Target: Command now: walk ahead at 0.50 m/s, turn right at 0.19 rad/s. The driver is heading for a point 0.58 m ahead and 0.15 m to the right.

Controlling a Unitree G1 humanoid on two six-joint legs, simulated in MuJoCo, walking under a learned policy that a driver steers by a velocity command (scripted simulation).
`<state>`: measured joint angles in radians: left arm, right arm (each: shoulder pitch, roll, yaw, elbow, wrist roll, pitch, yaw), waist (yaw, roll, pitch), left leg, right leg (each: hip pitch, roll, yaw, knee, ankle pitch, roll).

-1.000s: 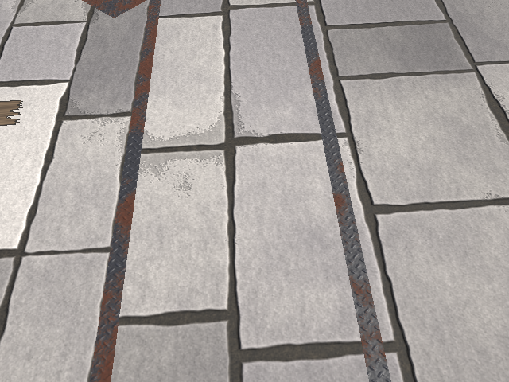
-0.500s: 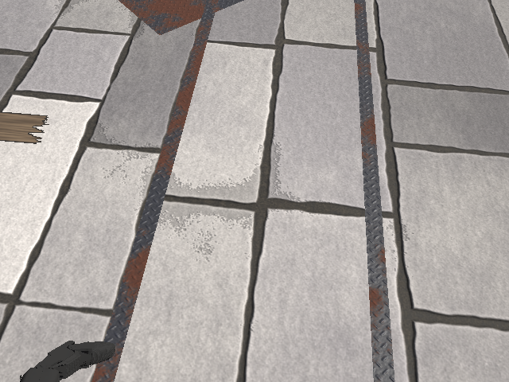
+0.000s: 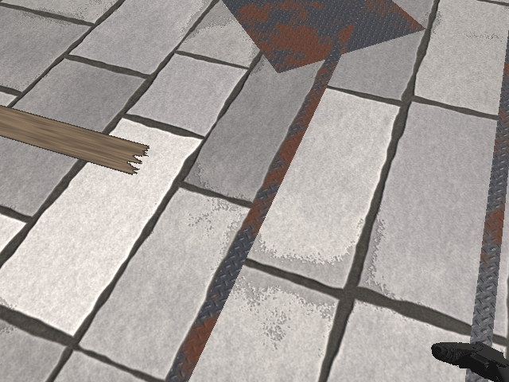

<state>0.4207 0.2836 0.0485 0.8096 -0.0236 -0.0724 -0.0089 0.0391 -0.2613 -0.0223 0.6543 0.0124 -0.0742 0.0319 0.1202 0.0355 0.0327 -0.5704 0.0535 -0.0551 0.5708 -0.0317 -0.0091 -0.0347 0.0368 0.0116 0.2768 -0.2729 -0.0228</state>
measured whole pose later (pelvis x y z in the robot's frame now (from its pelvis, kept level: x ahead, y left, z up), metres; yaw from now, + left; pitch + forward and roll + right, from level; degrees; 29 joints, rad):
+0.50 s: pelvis +0.26 +0.01 -0.01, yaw -16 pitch +1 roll +3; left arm 0.12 0.28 0.05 0.65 -0.02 -0.02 -0.04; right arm 0.32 -0.29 -0.07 0.85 0.01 -0.08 0.00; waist -0.09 -0.04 0.03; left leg 0.07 -0.01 0.22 0.23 -0.31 -0.01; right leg -0.65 -0.10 0.01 0.69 -0.02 -0.02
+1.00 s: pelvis +0.49 -0.11 +0.00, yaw -29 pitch +1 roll -1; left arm 0.26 0.28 0.05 0.72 0.00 -0.03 0.01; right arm 0.09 -0.28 -0.03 0.75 -0.01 -0.08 0.02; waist 0.05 0.05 0.04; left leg -0.56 0.04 -0.05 0.57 0.04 -0.03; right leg -0.13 0.12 0.08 0.40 -0.28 -0.07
